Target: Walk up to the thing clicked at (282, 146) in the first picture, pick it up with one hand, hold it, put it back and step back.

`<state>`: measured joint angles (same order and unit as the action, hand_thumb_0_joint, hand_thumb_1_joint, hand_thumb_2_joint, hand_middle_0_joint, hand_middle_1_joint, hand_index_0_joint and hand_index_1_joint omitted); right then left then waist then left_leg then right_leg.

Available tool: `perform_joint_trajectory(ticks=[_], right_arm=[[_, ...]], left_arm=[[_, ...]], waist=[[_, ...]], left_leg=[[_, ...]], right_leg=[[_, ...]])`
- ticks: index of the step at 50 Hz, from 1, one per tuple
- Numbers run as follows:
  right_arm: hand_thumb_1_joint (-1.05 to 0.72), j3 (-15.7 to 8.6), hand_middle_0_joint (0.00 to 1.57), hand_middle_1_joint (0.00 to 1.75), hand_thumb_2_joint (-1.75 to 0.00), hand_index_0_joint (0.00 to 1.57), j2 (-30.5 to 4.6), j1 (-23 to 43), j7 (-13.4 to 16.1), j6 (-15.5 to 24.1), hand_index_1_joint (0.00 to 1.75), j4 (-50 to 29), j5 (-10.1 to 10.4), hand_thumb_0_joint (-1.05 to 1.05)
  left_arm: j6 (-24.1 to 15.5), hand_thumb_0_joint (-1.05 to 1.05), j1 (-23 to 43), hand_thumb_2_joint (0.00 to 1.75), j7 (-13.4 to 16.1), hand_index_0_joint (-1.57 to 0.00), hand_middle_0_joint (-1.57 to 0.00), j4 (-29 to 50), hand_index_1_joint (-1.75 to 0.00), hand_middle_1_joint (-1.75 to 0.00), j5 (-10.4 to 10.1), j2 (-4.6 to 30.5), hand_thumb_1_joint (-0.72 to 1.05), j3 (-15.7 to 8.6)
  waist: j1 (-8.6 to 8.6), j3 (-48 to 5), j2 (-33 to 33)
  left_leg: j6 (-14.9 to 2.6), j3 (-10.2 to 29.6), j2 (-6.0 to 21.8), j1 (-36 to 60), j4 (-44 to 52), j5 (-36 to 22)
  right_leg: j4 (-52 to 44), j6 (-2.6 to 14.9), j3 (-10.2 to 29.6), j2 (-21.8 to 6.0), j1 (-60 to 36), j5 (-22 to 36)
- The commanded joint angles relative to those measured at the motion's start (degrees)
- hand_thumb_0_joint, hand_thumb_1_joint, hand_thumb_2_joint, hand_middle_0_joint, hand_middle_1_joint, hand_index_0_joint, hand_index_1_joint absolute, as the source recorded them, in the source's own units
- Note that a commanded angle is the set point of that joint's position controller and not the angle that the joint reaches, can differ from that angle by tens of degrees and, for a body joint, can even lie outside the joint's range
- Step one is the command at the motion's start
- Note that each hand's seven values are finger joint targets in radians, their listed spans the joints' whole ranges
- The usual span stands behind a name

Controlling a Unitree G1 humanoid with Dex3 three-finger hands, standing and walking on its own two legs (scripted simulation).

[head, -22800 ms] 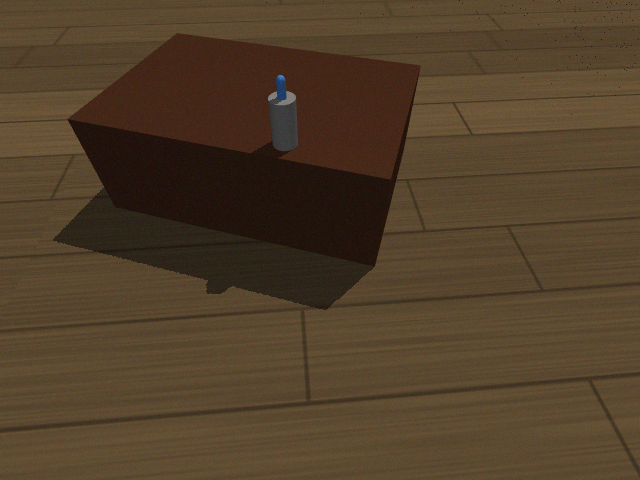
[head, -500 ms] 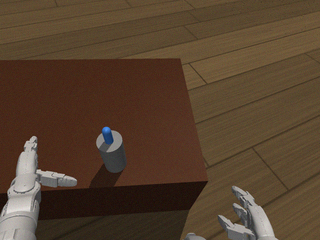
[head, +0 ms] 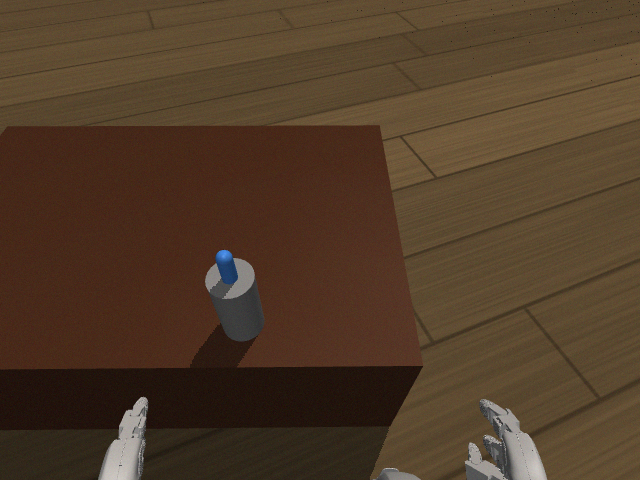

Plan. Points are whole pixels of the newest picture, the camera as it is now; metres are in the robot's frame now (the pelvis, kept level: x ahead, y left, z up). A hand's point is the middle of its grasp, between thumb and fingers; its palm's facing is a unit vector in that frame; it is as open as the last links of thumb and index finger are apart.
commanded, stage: home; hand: left
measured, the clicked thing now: (234, 292) +0.47 +0.16 -0.16
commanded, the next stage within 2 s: stand in 1.92 s
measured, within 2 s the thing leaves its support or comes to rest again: neither
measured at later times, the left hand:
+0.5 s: hand out of the picture +0.10 +0.23 -0.10, palm faces -0.03 -0.92 -0.38, open 17.4 cm
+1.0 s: hand out of the picture +0.07 +0.25 -0.10, palm faces +0.00 -0.92 -0.39, open 17.5 cm
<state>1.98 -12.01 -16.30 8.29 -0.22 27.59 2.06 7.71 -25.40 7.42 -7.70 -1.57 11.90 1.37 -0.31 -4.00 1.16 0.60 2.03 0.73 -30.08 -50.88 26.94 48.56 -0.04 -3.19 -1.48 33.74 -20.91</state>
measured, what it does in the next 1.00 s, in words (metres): stands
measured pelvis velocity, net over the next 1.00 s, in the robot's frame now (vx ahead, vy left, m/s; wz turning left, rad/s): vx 0.01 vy -0.01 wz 0.02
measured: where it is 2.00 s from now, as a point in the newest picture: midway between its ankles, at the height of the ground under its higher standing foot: outside the picture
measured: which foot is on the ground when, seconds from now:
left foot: down 0.00-1.00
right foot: down 0.00-1.00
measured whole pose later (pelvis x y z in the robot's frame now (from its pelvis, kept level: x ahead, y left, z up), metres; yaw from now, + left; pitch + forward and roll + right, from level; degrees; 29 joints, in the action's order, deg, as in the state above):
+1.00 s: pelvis +0.01 -0.01 +0.05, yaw +1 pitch -4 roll +0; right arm 0.7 -18.9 -11.8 0.8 -0.8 58.9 -1.6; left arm -0.3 -10.6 1.6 -60.2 1.7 18.4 0.8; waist 0.5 1.5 2.1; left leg 0.9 2.2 0.0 -5.4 -24.1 14.9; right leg 25.4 0.0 -3.7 -2.0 10.1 -11.4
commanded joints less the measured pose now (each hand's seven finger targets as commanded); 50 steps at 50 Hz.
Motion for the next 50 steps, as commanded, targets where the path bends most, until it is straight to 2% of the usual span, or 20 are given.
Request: perform_joint_trajectory(ticks=[1, 3, 6, 9, 10, 14, 15, 16, 18, 20, 23, 26, 27, 32, 35, 36, 40, 42, 43, 50], right_arm=[[-0.7, -2.8, 0.18, 0.27, -0.79, 0.18, -6.4, 4.5, 1.7, 5.4, 0.27, -7.9, -0.7, 0.0], [-0.75, -2.7, 0.19, 0.28, -0.82, 0.19, -6.3, 4.5, 1.7, 6.1, 0.28, -7.4, -0.9, 0.0], [-0.78, -2.5, 0.19, 0.28, -0.84, 0.19, -6.0, 5.2, 1.4, 7.1, 0.28, -6.8, -0.8, 0.0], [-0.75, -2.4, 0.19, 0.28, -0.82, 0.19, -6.1, 6.0, 1.0, 7.8, 0.28, -7.0, -0.7, 0.0], [-0.83, -2.5, 0.19, 0.29, -0.87, 0.19, -6.0, 5.3, 1.0, 7.9, 0.29, -6.7, -0.7, 0.0], [-0.87, -2.4, 0.2, 0.3, -0.89, 0.2, -6.1, 5.6, 1.0, 8.6, 0.3, -6.7, -0.6, 0.0], [-0.89, -5.8, 0.2, 0.3, -0.9, 0.2, -14.6, 5.9, -2.3, 5.3, 0.3, 5.2, -8.0, 0.0], [-0.9, -6.2, 0.2, 0.3, -0.9, 0.2, -14.6, 4.7, -3.7, 3.6, 0.3, 7.0, -7.9, 0.0], [-0.9, -6.3, 0.2, 0.3, -0.9, 0.2, -14.7, 6.3, -5.0, 2.4, 0.3, 6.6, -7.5, 0.0], [-0.89, -5.9, 0.2, 0.3, -0.9, 0.2, -14.4, 7.0, -6.3, 2.5, 0.3, 7.4, -5.8, 0.0], [-0.9, -5.9, 0.2, 0.3, -0.9, 0.2, -14.2, 6.2, -7.0, 2.3, 0.3, 10.1, -5.0, 0.0], [-0.9, -5.7, 0.2, 0.3, -0.9, 0.2, -14.0, 5.2, -7.3, 2.0, 0.3, 13.1, -4.9, 0.0], [-0.9, -5.6, 0.2, 0.3, -0.9, 0.2, -14.1, 4.9, -7.2, 1.9, 0.3, 14.1, -4.9, 0.0], [-0.9, -5.4, 0.2, 0.3, -0.9, 0.2, -15.2, 4.6, -7.1, 1.3, 0.3, 18.3, -4.5, 0.0], [-0.9, -5.1, 0.2, 0.3, -0.9, 0.2, -16.0, 4.3, -6.9, 1.1, 0.3, 21.0, -4.3, 0.0], [-0.9, -5.0, 0.2, 0.3, -0.9, 0.2, -16.5, 4.6, -6.8, 1.0, 0.3, 21.7, -4.2, 0.0], [-0.9, -4.4, 0.2, 0.3, -0.9, 0.2, -16.9, 5.2, -6.7, 1.0, 0.3, 24.3, -3.7, 0.0], [-0.9, -4.1, 0.2, 0.3, -0.9, 0.2, -17.1, 5.7, -6.6, 0.9, 0.3, 25.4, -3.6, 0.0], [-0.9, -4.0, 0.2, 0.3, -0.9, 0.2, -16.9, 5.7, -6.6, 0.8, 0.3, 26.1, -3.6, 0.0], [-0.9, -3.8, 0.2, 0.3, -0.9, 0.2, -17.9, 6.9, -6.6, 0.6, 0.3, 29.0, -3.4, 0.0]], left_arm=[[-3.0, 0.0, 8.1, 0.04, 1.4, -0.05, -0.05, 14.2, -0.05, -0.05, 0.9, 7.4, -0.58, -4.0], [-1.9, 0.0, 1.5, 0.04, 1.3, -0.05, -0.05, 9.4, -0.05, -0.05, 1.1, 5.5, -0.59, -3.0], [-1.3, 0.0, 3.2, 0.04, 1.4, -0.05, -0.05, 10.9, -0.05, -0.05, 1.0, 4.6, -0.58, -2.0], [-0.7, 0.0, 1.0, 0.03, 1.3, -0.05, -0.05, 8.9, -0.05, -0.05, 1.1, 5.5, -0.6, -3.5], [-0.7, 0.0, 1.7, 0.04, 1.2, -0.05, -0.05, 9.5, -0.05, -0.05, 1.2, 5.4, -0.57, -3.4], [-0.5, 0.0, 3.7, 0.03, 1.2, -0.04, -0.05, 12.1, -0.05, -0.04, 1.2, 6.8, -0.6, -4.4], [-4.4, 0.0, 8.7, 0.1, -2.0, -0.06, -0.06, -7.8, -0.07, -0.07, 6.5, 14.6, -0.52, -6.9], [-5.9, 0.0, 7.3, 0.09, -3.3, -0.06, -0.06, -10.4, -0.06, -0.06, 7.4, 14.8, -0.5, -6.8], [-7.7, 0.0, 7.6, 0.06, -4.7, -0.05, -0.05, -13.4, -0.06, -0.05, 6.8, 14.1, -0.54, -5.8], [-9.0, 0.0, 9.1, 0.04, -5.8, -0.05, -0.05, -17.2, -0.05, -0.05, 5.7, 13.9, -0.57, -4.9], [-9.6, 0.0, 10.8, 0.05, -6.2, -0.05, -0.05, -22.7, -0.05, -0.05, 5.2, 15.5, -0.56, -4.7], [-10.0, 0.0, 12.8, 0.05, -6.0, -0.05, -0.05, -27.6, -0.05, -0.05, 4.8, 16.7, -0.56, -4.7], [-10.1, 0.0, 13.1, 0.04, -5.9, -0.05, -0.05, -29.0, -0.05, -0.05, 4.7, 16.4, -0.57, -4.5], [-10.1, 0.0, 12.7, 0.03, -5.3, -0.04, -0.05, -35.9, -0.05, -0.05, 3.8, 17.8, -0.59, -4.3], [-9.6, 0.0, 12.8, 0.01, -5.0, -0.04, -0.04, -39.5, -0.04, -0.04, 3.5, 18.3, -0.61, -4.2], [-9.5, 0.0, 12.8, 0.03, -5.0, -0.04, -0.04, -40.7, -0.05, -0.05, 3.2, 18.6, -0.6, -4.2], [-9.3, 0.0, 13.6, 0.03, -4.9, -0.04, -0.05, -44.4, -0.05, -0.05, 3.1, 18.8, -0.59, -3.8], [-9.3, 0.0, 14.3, 0.03, -4.9, -0.04, -0.05, -46.2, -0.05, -0.05, 3.0, 19.1, -0.59, -3.7], [-9.1, 0.0, 15.1, 0.04, -4.9, -0.05, -0.05, -47.0, -0.05, -0.05, 3.1, 19.2, -0.57, -3.7], [-8.9, 0.0, 17.5, 0.04, -5.2, -0.05, -0.05, -51.0, -0.05, -0.05, 3.1, 19.1, -0.58, -3.2]], waist=[[-1.19, -6.6, -1.1], [-0.61, -5.9, -1.7], [-0.46, -4.4, -1.5], [0.2, -1.6, -3.2], [-0.22, -2.7, -2.8], [-0.31, -3.0, -1.1], [0.29, 0.7, 1.6], [0.18, -2.4, 2.5], [0.96, -0.4, 3.1], [1.61, 0.5, 2.7], [0.64, 2.3, 0.5], [-0.34, 2.6, -2.5], [-0.4, 2.8, -2.3], [0.18, 3.1, -2.9], [0.41, 3.1, -1.9], [0.72, 4.2, -0.8], [1.03, 3.0, -0.1], [1.07, 3.6, -0.3], [1.16, 4.8, -0.3], [1.08, 7.1, -0.1]], left_leg=[[-2.0, -2.7, -1.6, -0.5, 9.1, -5.7], [-1.85, -2.5, -1.5, -0.8, 9.2, -6.4], [-1.8, -2.2, -1.6, -1.9, 9.8, -4.4], [-1.95, -2.3, -1.6, -4.1, 10.1, -2.3], [-1.99, -2.5, -1.7, -3.8, 9.7, -2.7], [-1.93, -2.6, -1.7, -3.3, 10.1, -2.0], [-1.71, 3.8, 1.3, 4.2, 12.7, -8.2], [-3.11, 4.2, 2.2, 6.8, 12.9, -6.6], [-4.43, 6.9, 2.8, 4.9, 16.3, -0.7], [-4.48, 6.3, 2.8, 5.5, 18.1, -0.7], [-3.35, 4.5, 1.5, 7.3, 17.2, -3.1], [-2.98, 3.5, 1.1, 11.3, 17.7, -8.5], [-3.05, 3.9, 1.5, 12.1, 18.6, -9.8], [-2.55, 4.1, 1.9, 15.2, 22.4, -15.8], [-2.22, 4.7, 2.7, 17.3, 25.3, -18.3], [-2.12, 5.0, 2.8, 16.8, 26.5, -17.8], [-2.01, 5.2, 3.6, 18.6, 28.7, -21.9], [-1.88, 5.0, 3.8, 19.7, 29.5, -22.0], [-1.75, 5.2, 3.7, 18.7, 30.8, -19.8], [-1.64, 5.0, 4.0, 18.9, 33.2, -17.2]], right_leg=[[-9.8, 0.18, 0.7, 0.4, -8.6, 3.9], [-9.7, 0.23, 0.2, 0.6, -8.9, 4.3], [-10.0, 0.27, -0.2, 0.7, -8.3, 2.3], [-11.0, 0.09, -0.3, 0.6, -7.9, -0.3], [-10.8, 0.12, 0.1, 0.6, -7.7, 0.1], [-10.7, 0.19, 0.4, 0.6, -8.0, -0.3], [-10.2, 3.82, 6.0, -3.0, -9.9, 3.5], [-10.4, 4.12, 5.8, -3.1, -9.7, 2.5], [-10.5, 4.11, 4.9, -2.3, -9.6, -1.5], [-11.9, 3.75, 4.8, -2.3, -11.6, -1.1], [-17.0, 3.28, 7.1, -3.3, -11.9, -2.8], [-20.2, 3.24, 8.9, -4.8, -13.1, -0.5], [-20.2, 3.1, 8.1, -4.6, -13.8, 1.8], [-22.4, 2.69, 7.2, -5.0, -19.4, 11.2], [-23.1, 2.45, 6.4, -4.9, -21.6, 13.7], [-23.7, 2.23, 6.1, -4.6, -22.1, 11.8], [-24.5, 1.92, 5.6, -5.0, -26.1, 17.1], [-25.7, 1.73, 5.6, -5.2, -26.3, 17.2], [-26.5, 1.45, 5.5, -4.9, -26.1, 13.6], [-30.1, 0.99, 5.9, -5.1, -26.5, 9.2]])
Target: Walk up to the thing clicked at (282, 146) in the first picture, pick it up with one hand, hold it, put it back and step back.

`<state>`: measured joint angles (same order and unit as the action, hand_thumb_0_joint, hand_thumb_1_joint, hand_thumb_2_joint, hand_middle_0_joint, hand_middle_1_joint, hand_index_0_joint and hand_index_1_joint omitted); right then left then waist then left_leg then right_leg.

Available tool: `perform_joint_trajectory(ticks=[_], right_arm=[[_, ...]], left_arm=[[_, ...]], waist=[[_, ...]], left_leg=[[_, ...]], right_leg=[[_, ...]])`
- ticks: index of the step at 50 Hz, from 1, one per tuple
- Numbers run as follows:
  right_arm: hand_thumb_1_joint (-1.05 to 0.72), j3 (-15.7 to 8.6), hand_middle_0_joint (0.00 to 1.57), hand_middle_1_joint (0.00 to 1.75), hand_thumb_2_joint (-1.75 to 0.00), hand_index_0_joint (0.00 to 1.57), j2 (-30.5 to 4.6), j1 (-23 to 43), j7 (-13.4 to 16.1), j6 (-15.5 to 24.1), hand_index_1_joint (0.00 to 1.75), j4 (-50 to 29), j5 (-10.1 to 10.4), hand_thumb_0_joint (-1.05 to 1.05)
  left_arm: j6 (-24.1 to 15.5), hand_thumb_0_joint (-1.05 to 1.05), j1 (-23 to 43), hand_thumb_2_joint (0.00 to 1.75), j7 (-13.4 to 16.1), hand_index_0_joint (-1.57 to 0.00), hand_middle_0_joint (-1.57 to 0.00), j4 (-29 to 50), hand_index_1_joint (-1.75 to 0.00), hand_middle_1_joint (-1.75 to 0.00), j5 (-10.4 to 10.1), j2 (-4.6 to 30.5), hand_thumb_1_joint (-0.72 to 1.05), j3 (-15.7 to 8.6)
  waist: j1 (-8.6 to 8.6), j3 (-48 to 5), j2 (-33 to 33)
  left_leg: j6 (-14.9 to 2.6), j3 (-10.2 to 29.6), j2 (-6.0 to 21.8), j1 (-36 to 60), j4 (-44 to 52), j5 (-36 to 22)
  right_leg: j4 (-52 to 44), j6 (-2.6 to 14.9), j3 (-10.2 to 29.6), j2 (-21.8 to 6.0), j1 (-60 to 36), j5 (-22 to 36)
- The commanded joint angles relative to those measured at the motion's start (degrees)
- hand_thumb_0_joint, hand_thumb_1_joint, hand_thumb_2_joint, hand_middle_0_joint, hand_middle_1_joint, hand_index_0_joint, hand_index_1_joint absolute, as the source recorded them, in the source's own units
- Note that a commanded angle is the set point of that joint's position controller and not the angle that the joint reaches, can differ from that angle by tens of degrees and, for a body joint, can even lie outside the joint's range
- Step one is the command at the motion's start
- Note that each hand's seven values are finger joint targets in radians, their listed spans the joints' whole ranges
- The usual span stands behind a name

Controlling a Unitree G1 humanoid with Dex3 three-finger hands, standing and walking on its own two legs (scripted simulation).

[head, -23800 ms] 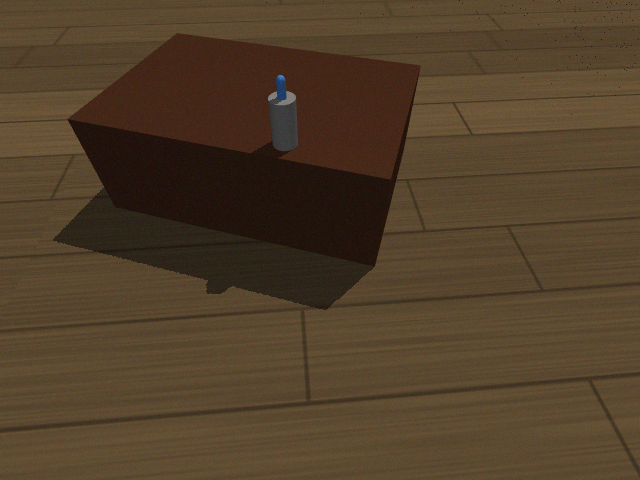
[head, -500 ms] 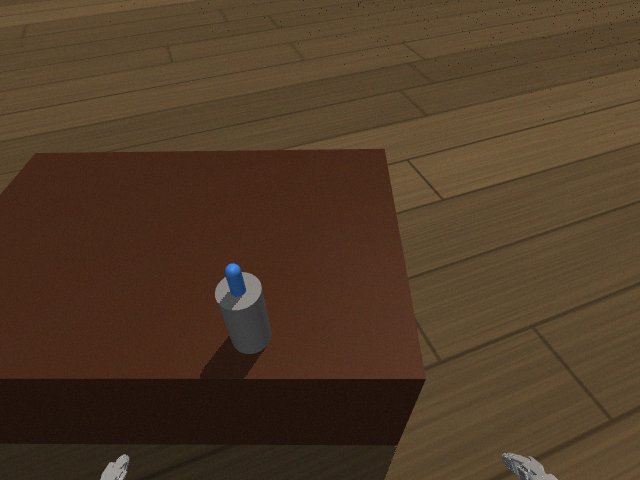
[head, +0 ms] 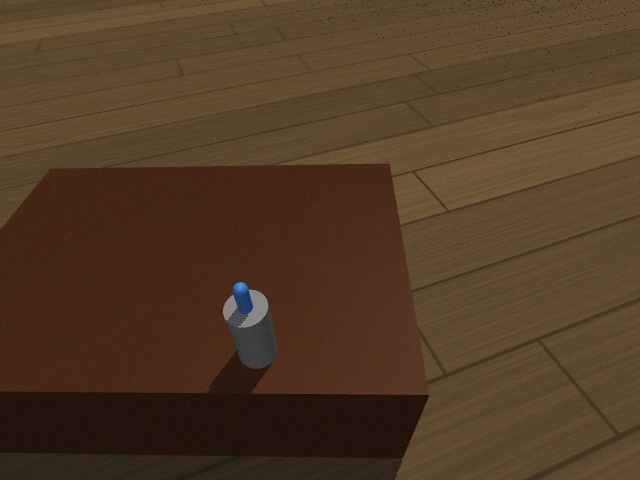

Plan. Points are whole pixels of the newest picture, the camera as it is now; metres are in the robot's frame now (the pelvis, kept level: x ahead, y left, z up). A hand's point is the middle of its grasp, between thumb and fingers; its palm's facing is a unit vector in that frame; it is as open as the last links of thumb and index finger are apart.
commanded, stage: home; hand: left
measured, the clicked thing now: (249, 321) +0.46 +0.16 -0.21
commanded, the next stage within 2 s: stand in 0.92 s
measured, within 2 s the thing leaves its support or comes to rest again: neither
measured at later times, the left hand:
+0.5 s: hand out of the picture +0.05 +0.25 -0.14, palm faces -0.01 -0.92 -0.39, open 17.5 cm
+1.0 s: hand out of the picture +0.09 +0.24 -0.14, palm faces +0.00 -0.92 -0.38, open 17.6 cm
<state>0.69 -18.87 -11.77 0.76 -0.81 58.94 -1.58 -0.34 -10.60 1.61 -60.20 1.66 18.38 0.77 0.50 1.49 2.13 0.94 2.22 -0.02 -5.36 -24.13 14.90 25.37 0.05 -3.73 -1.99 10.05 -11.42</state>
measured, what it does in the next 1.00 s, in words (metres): stands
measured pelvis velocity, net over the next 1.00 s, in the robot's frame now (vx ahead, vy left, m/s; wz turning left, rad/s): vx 0.01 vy -0.02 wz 0.00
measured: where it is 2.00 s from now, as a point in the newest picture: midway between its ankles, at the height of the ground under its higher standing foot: outside the picture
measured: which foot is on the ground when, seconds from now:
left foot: down 0.00-1.00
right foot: down 0.00-1.00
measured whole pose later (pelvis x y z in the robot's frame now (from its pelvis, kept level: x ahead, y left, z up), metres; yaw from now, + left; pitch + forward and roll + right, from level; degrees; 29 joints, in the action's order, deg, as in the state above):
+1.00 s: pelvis +0.01 -0.02 +0.01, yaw +0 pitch -3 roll +0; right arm 0.6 -20.8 -8.8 0.8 -0.4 63.4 -1.2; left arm -0.5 -5.3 0.6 -66.7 0.9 18.4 -0.5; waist 0.2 2.7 2.8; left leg 2.4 2.7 1.8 -2.3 -17.5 12.4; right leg 20.0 1.4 -4.5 -0.2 7.4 -9.6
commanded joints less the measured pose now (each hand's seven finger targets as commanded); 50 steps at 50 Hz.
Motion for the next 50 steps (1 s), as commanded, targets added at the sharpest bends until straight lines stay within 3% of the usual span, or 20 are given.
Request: perform_joint_trajectory(ticks=[1, 3, 7, 11, 16, 23, 26, 31, 35, 37, 39, 43, 47, 50], right_arm=[[-0.9, -2.4, 0.2, 0.3, -0.9, 0.2, -10.8, 2.5, 0.9, 1.2, 0.3, -2.1, 0.2, 0.0], [-0.9, -2.4, 0.2, 0.3, -0.9, 0.2, -11.1, 2.9, 0.8, 1.3, 0.3, -1.5, 0.2, 0.0], [-0.9, -2.3, 0.2, 0.3, -0.9, 0.2, -11.1, 4.0, 0.9, 1.5, 0.3, -0.9, 0.5, 0.0], [-0.9, -2.3, 0.2, 0.3, -0.9, 0.2, -11.4, 4.1, 0.8, 1.3, 0.3, 0.0, 0.5, 0.0], [-0.9, -2.2, 0.2, 0.3, -0.9, 0.2, -11.4, 4.4, 0.7, 1.2, 0.3, 0.7, 0.5, 0.0], [-0.9, -2.1, 0.2, 0.3, -0.9, 0.2, -11.7, 4.9, 0.8, 1.2, 0.3, 1.1, 0.5, 0.0], [-0.9, -2.0, 0.2, 0.3, -0.9, 0.2, -11.9, 4.2, 0.9, 1.4, 0.3, 1.3, 0.5, 0.0], [-0.9, -2.1, 0.2, 0.3, -0.9, 0.2, -12.3, 4.6, 0.9, 1.3, 0.3, 1.4, 0.6, 0.0], [-0.9, -1.9, 0.2, 0.3, -0.9, 0.2, -12.2, 4.1, 0.9, 1.3, 0.3, 1.8, 0.6, 0.0], [-0.9, -2.0, 0.2, 0.3, -0.9, 0.2, -12.4, 4.5, 0.9, 1.4, 0.3, 1.6, 0.5, 0.0], [-0.9, -2.0, 0.2, 0.3, -0.9, 0.2, -12.2, 4.6, 0.9, 1.4, 0.3, 1.7, 0.5, 0.0], [-0.9, -2.0, 0.2, 0.3, -0.9, 0.2, -11.9, 4.5, 0.8, 1.5, 0.3, 1.5, 0.5, 0.0], [-0.9, -2.2, 0.2, 0.3, -0.9, 0.2, -12.4, 4.6, 0.8, 1.5, 0.3, 1.4, 0.5, 0.0], [-0.9, -2.0, 0.2, 0.3, -0.9, 0.2, -12.0, 4.2, 0.8, 1.5, 0.3, 1.6, 0.4, 0.0]], left_arm=[[-0.8, 0.0, 3.1, 0.04, 0.5, -0.05, -0.05, 1.1, -0.05, -0.05, -0.2, 12.8, -0.57, -2.7], [-0.8, 0.0, 3.2, 0.05, 0.4, -0.05, -0.05, 0.1, -0.05, -0.05, -0.2, 12.7, -0.55, -2.5], [-1.1, 0.0, 4.0, 0.04, 0.4, -0.05, -0.05, -1.0, -0.05, -0.05, -0.2, 12.4, -0.57, -2.3], [-0.9, 0.0, 4.9, 0.04, 0.3, -0.05, -0.05, -2.1, -0.05, -0.05, -0.3, 12.6, -0.58, -2.3], [-0.6, 0.0, 5.3, 0.05, 0.1, -0.05, -0.05, -3.1, -0.05, -0.05, -0.3, 13.3, -0.56, -2.5], [-0.8, 0.0, 6.0, 0.03, 0.0, -0.05, -0.04, -3.9, -0.05, -0.05, -0.5, 12.8, -0.59, -2.5], [-0.9, 0.0, 6.0, 0.04, 0.0, -0.05, -0.05, -4.0, -0.05, -0.05, -0.7, 13.2, -0.58, -2.8], [-0.8, 0.0, 6.3, 0.04, 0.0, -0.05, -0.05, -4.2, -0.05, -0.05, -0.7, 12.9, -0.58, -2.8], [-0.8, 0.0, 7.2, 0.04, -0.2, -0.05, -0.05, -4.0, -0.05, -0.05, -0.7, 13.3, -0.58, -3.1], [-0.8, 0.0, 7.3, 0.03, -0.2, -0.04, -0.04, -3.8, -0.05, -0.05, -0.8, 12.9, -0.6, -3.1], [-0.9, 0.0, 7.2, 0.04, -0.3, -0.05, -0.05, -4.0, -0.05, -0.05, -0.8, 12.8, -0.58, -3.1], [-0.9, 0.0, 7.8, 0.03, -0.4, -0.05, -0.04, -3.7, -0.05, -0.05, -0.8, 13.1, -0.6, -3.3], [-1.1, 0.0, 7.9, 0.03, -0.3, -0.05, -0.04, -3.3, -0.05, -0.05, -0.8, 13.0, -0.59, -3.4], [-1.1, 0.0, 8.1, 0.03, -0.3, -0.05, -0.04, -3.3, -0.05, -0.05, -1.0, 13.4, -0.6, -3.5]], waist=[[0.28, 1.6, -1.4], [0.2, 1.8, -1.0], [0.23, -0.8, -1.4], [0.18, 1.6, -1.7], [0.09, 1.0, -2.1], [0.2, -0.3, -2.0], [0.04, -1.6, -2.1], [0.09, -1.3, -2.5], [-0.08, 0.1, -2.1], [0.01, -1.0, -1.7], [0.21, 0.3, -2.0], [-0.06, -1.2, -2.3], [-0.16, -3.0, -2.7], [-0.28, -2.2, -2.9]], left_leg=[[-1.94, 4.9, 4.8, -5.9, 6.9, -5.1], [-1.88, 4.9, 4.8, -5.6, 7.4, -4.5], [-1.87, 4.9, 5.4, -2.7, 7.5, -9.2], [-1.62, 4.7, 5.1, -4.0, 8.7, -5.9], [-1.64, 4.5, 5.1, -3.1, 8.7, -4.9], [-1.8, 4.3, 5.6, -3.1, 8.6, -7.1], [-1.68, 4.1, 5.7, -2.2, 8.9, -9.2], [-1.67, 4.1, 5.9, -1.6, 8.8, -9.5], [-1.35, 4.0, 5.9, -2.5, 9.2, -7.7], [-1.51, 3.8, 6.2, -2.3, 8.9, -8.7], [-1.29, 4.0, 6.0, -3.2, 9.8, -8.1], [-1.27, 3.7, 6.2, -2.0, 9.4, -8.9], [-1.3, 3.1, 6.3, -1.2, 8.5, -11.4], [-1.01, 3.2, 6.3, -1.6, 9.2, -10.6]], right_leg=[[-7.0, 0.95, 6.6, -4.6, -3.0, -0.1], [-7.6, 0.78, 6.5, -4.5, -2.9, -0.7], [-7.4, 0.97, 6.1, -5.0, -4.7, 5.2], [-8.8, 0.69, 6.4, -4.6, -3.5, 0.0], [-9.7, 0.85, 7.0, -4.9, -2.7, -2.5], [-9.1, 0.87, 6.8, -5.1, -5.0, 2.6], [-8.5, 1.07, 6.7, -5.5, -6.4, 7.7], [-8.9, 0.77, 6.4, -5.4, -6.2, 7.3], [-9.6, 0.91, 6.9, -5.3, -5.3, 3.9], [-9.2, 1.19, 7.0, -5.7, -6.4, 7.4], [-9.3, 0.91, 6.6, -5.1, -6.2, 5.2], [-9.1, 1.11, 6.8, -5.5, -6.7, 7.2], [-8.4, 1.0, 6.7, -5.8, -8.4, 13.9], [-8.4, 1.0, 6.5, -5.6, -7.9, 12.3]])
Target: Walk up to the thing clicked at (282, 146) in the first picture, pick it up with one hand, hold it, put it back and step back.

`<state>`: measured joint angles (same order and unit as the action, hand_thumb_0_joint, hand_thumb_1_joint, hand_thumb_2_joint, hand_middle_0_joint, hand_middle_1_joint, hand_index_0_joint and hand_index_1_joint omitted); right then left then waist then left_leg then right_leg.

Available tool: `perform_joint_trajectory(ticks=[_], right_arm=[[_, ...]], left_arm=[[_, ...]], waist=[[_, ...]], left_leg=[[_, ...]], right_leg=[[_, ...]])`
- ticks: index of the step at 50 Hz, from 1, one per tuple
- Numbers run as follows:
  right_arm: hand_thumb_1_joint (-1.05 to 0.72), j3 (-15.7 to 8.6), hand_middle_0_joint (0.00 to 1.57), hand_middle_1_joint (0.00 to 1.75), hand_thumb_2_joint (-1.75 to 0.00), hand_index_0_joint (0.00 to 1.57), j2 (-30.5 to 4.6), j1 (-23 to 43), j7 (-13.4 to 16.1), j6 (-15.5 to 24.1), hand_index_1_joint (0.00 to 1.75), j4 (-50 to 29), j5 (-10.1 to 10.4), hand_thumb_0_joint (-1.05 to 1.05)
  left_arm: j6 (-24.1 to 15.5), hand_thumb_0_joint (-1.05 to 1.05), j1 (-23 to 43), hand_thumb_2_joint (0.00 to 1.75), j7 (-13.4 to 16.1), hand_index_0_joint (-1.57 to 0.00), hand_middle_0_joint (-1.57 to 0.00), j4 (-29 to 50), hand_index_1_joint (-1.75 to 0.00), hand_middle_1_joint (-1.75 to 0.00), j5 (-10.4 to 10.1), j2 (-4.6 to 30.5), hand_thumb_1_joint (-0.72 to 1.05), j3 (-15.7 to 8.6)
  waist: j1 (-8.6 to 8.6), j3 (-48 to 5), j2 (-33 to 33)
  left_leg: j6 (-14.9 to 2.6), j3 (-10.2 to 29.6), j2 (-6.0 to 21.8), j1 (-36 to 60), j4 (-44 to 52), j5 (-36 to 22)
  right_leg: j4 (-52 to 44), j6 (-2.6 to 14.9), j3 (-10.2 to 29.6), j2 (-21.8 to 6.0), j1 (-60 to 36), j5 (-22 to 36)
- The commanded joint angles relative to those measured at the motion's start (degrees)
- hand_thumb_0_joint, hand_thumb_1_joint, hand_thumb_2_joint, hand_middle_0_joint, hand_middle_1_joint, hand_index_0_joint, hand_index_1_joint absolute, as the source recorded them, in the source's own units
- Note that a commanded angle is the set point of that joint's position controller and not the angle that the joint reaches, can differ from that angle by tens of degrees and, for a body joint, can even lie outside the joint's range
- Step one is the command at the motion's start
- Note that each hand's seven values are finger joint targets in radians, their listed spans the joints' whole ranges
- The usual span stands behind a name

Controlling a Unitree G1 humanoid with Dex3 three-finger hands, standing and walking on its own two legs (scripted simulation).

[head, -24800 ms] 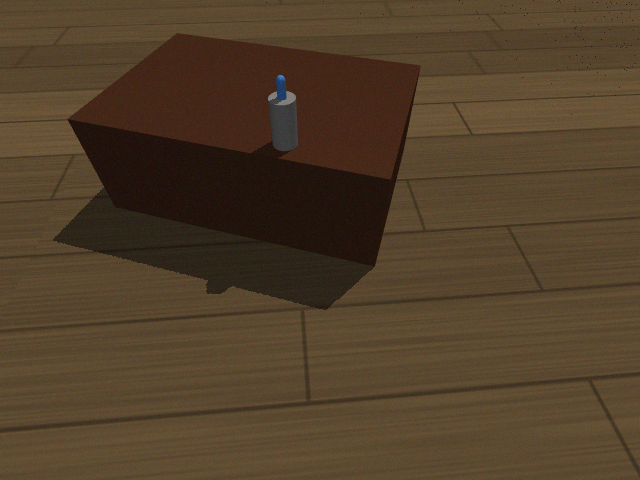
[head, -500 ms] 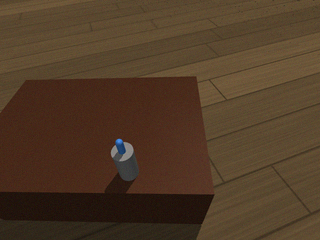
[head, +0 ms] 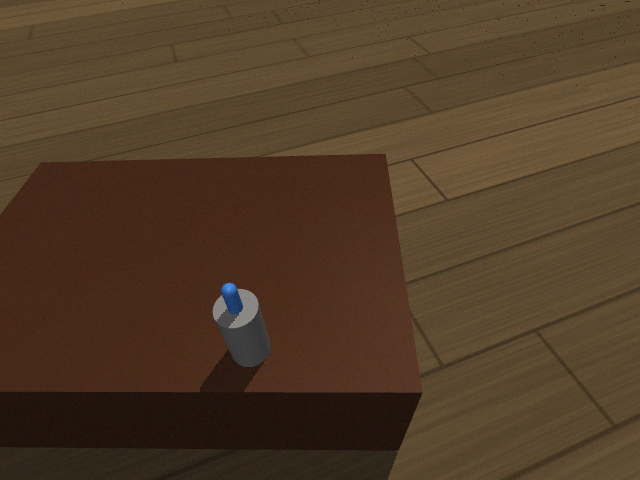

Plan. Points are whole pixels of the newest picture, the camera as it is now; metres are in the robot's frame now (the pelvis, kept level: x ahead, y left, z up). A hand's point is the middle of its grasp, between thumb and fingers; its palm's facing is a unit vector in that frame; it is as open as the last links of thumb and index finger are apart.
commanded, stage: stand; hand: left
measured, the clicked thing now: (240, 320) +0.45 +0.18 -0.21
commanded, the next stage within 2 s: none
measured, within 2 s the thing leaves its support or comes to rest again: neither
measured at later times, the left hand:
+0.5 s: hand out of the picture +0.08 +0.25 -0.15, palm faces +0.00 -0.93 -0.37, open 8.9 cm
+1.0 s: hand out of the picture +0.08 +0.25 -0.15, palm faces -0.01 -0.93 -0.37, open 7.3 cm
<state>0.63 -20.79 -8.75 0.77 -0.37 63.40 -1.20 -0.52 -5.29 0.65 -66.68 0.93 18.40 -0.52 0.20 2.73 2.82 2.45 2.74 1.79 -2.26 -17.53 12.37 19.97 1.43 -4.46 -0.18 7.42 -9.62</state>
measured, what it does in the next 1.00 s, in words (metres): stands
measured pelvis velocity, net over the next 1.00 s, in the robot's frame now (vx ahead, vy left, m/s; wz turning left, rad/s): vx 0.00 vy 0.00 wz -0.02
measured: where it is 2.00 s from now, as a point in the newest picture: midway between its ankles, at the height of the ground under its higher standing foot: outside the picture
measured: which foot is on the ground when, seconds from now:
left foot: down 0.00-1.00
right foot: down 0.00-1.00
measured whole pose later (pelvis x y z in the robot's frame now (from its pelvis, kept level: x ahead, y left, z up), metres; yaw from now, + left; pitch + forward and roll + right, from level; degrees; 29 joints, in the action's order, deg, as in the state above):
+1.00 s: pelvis +0.00 +0.00 +0.00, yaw -1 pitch -3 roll +0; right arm 0.5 -20.6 -8.9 0.1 0.0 63.3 -1.2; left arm -0.7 -5.9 0.0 -65.7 0.6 19.2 -0.9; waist 0.2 2.8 1.9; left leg 2.8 2.0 2.4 -2.1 -16.9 12.3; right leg 19.5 1.8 -3.8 0.5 7.7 -9.4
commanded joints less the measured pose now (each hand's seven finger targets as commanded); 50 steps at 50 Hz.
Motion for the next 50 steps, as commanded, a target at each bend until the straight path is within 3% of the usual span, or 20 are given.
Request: perform_joint_trajectory(ticks=[1, 3, 4, 9, 12, 16, 20, 28, 34, 46, 50], right_arm=[[-0.9, -2.0, 0.2, 0.3, -0.9, 0.2, -10.5, 1.4, 0.8, 1.1, 0.3, -3.0, 0.1, 0.0], [-0.9, -2.1, 0.2, 0.3, -0.9, 0.2, -10.5, 1.6, 0.8, 1.1, 0.3, -2.8, 0.1, 0.0], [-0.9, -2.0, 0.2, 0.3, -0.9, 0.2, -10.5, 1.7, 0.8, 1.1, 0.3, -2.9, 0.1, 0.0], [-0.9, -2.2, 0.2, 0.3, -0.9, 0.2, -10.7, 1.6, 0.7, 1.2, 0.3, -3.0, 0.0, 0.0], [-0.9, -2.2, 0.2, 0.3, -0.9, 0.2, -10.6, 1.8, 0.7, 1.3, 0.3, -2.8, 0.1, 0.0], [-0.9, -2.3, 0.2, 0.3, -0.9, 0.2, -11.0, 1.8, 0.6, 1.4, 0.3, -3.0, 0.1, 0.0], [-0.9, -2.4, 0.2, 0.3, -0.9, 0.2, -11.0, 1.7, 0.6, 1.4, 0.3, -2.9, 0.1, 0.0], [-0.9, -2.2, 0.2, 0.3, -0.9, 0.2, -10.8, 1.4, 0.5, 1.4, 0.3, -2.9, 0.1, 0.0], [-0.9, -2.3, 0.2, 0.3, -0.9, 0.2, -11.0, 2.1, 0.5, 1.5, 0.3, -3.1, 0.2, 0.0], [-0.9, -2.4, 0.2, 0.3, -0.9, 0.2, -10.8, 1.4, 0.2, 1.3, 0.3, -2.9, 0.2, 0.0], [-0.9, -2.4, 0.2, 0.3, -0.9, 0.2, -10.8, 1.5, 0.2, 1.5, 0.3, -3.2, 0.1, 0.0]], left_arm=[[-0.9, 0.0, 3.0, 0.04, 0.6, -0.05, -0.04, 3.4, -0.05, -0.05, -0.2, 13.0, -0.59, -2.2], [-0.8, 0.0, 2.9, 0.2, 0.6, -0.2, -0.2, 3.4, -0.21, -0.21, -0.2, 13.2, -0.43, -2.2], [-0.8, 0.0, 3.2, 0.28, 0.5, -0.2, -0.2, 3.4, -0.29, -0.29, -0.2, 13.2, -0.35, -2.3], [-0.9, 0.0, 3.2, 0.68, 0.4, -0.2, -0.2, 3.7, -0.3, -0.3, -0.1, 13.3, 0.05, -2.2], [-0.8, 0.0, 3.2, 0.9, 0.3, -0.2, -0.2, 3.7, -0.3, -0.3, -0.3, 13.5, 0.29, -2.3], [-0.9, 0.0, 3.5, 0.9, 0.3, -0.2, -0.2, 4.1, -0.3, -0.3, -0.3, 13.4, 0.61, -2.3], [-0.9, 0.0, 2.9, 0.9, 0.2, -0.2, -0.2, 4.0, -0.3, -0.3, -0.4, 13.3, 0.9, -2.3], [-1.1, 0.0, 2.9, 0.9, 0.1, -0.2, -0.2, 4.1, -0.3, -0.3, -0.5, 13.7, 0.9, -2.4], [-1.2, 0.0, 2.7, 0.9, 0.1, -0.2, -0.2, 4.2, -0.3, -0.3, -0.3, 13.3, 0.9, -2.2], [-1.1, 0.0, 2.2, 0.9, 0.1, -0.2, -0.2, 4.2, -0.3, -0.3, -0.4, 13.8, 0.9, -2.5], [-1.2, 0.0, 2.5, 0.9, 0.0, -0.2, -0.2, 4.5, -0.3, -0.3, -0.4, 13.6, 0.9, -2.6]], waist=[[0.07, -3.4, -2.8], [0.2, -2.7, -2.7], [0.11, -2.2, -2.7], [0.05, -3.5, -2.7], [0.27, -2.2, -2.4], [0.05, -3.5, -2.2], [0.1, -3.2, -2.4], [0.03, -2.3, -2.6], [0.03, -4.3, -2.5], [0.04, -1.5, -3.3], [0.03, -2.3, -2.1]], left_leg=[[-2.62, 2.5, 4.6, -4.6, 2.5, -7.9], [-2.66, 2.9, 4.6, -4.7, 2.9, -7.0], [-2.74, 3.0, 4.8, -5.0, 3.0, -6.4], [-2.76, 2.7, 5.0, -3.9, 2.7, -7.4], [-2.59, 3.0, 4.9, -4.7, 3.6, -6.6], [-2.72, 2.7, 5.1, -4.4, 3.3, -8.0], [-2.64, 2.7, 5.2, -3.9, 3.5, -7.7], [-2.8, 2.6, 5.1, -4.8, 3.8, -5.8], [-2.74, 2.4, 5.4, -2.8, 3.1, -8.8], [-2.82, 2.0, 4.9, -4.7, 3.4, -3.6], [-2.78, 2.1, 5.1, -4.8, 3.6, -4.5]], right_leg=[[-3.2, -0.3, 7.5, -7.5, -5.0, 10.4], [-3.5, -0.36, 7.4, -7.3, -4.5, 7.4], [-3.7, -0.29, 7.5, -7.3, -3.8, 6.8], [-3.3, -0.07, 7.6, -7.4, -4.2, 8.1], [-3.5, -0.09, 7.3, -7.0, -3.7, 6.0], [-3.0, 0.16, 7.6, -7.4, -4.8, 9.0], [-3.2, 0.17, 7.5, -7.2, -4.6, 7.9], [-3.5, 0.17, 8.0, -7.2, -3.5, 6.8], [-2.9, 0.15, 7.7, -7.5, -4.5, 11.4], [-5.0, -0.08, 8.6, -7.0, -2.8, 3.2], [-4.3, 0.19, 8.6, -7.1, -3.7, 4.8]])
